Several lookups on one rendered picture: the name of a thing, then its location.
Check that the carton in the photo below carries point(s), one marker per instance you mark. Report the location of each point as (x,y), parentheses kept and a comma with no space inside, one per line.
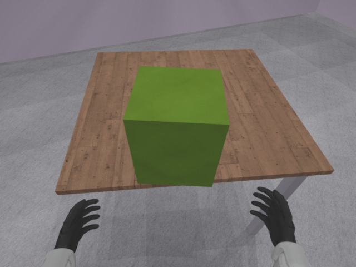
(176,123)

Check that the robot left forearm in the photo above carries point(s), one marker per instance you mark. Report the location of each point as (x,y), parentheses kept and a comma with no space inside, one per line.
(60,257)

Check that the table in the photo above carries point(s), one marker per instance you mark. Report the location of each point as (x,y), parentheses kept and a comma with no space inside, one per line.
(265,140)

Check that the right robot hand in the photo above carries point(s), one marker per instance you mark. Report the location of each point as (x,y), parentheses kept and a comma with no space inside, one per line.
(279,218)

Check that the robot right forearm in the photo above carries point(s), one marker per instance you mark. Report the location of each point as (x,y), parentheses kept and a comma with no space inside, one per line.
(289,254)

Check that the left robot hand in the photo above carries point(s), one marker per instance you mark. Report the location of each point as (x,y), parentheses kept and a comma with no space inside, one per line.
(72,229)

